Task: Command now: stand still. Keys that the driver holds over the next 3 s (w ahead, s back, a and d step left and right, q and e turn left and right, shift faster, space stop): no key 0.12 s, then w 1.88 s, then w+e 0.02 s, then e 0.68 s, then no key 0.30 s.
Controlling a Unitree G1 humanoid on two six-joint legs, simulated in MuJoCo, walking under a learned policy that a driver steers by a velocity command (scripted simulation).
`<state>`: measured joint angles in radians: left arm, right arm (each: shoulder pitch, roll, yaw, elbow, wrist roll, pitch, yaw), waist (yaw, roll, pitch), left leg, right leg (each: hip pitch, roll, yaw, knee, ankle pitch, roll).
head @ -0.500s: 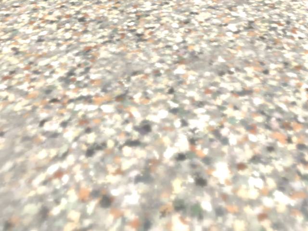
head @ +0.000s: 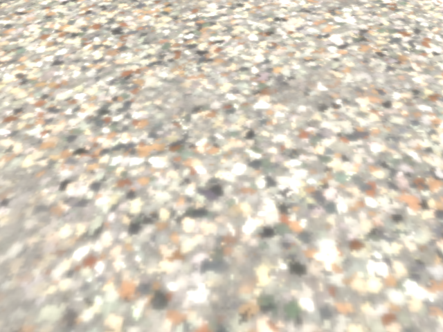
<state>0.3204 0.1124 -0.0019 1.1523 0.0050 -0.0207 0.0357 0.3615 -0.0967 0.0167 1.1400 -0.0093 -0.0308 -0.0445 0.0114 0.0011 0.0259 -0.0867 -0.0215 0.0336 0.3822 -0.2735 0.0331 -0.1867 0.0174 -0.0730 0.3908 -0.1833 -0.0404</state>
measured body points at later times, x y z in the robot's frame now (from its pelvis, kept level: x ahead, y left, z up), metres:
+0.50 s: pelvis +0.10 -0.04 -0.02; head +0.11 -0.06 +0.43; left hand +0.15 +0.21 -0.15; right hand -0.02 -0.26 -0.17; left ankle -0.04 +0.09 -0.73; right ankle +0.13 -0.12 -0.75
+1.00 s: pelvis +0.36 -0.04 -0.03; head +0.40 -0.04 +0.42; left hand +0.25 +0.17 -0.17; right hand +0.53 -0.26 -0.15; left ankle +0.48 +0.02 -0.75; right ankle +0.14 -0.12 -0.71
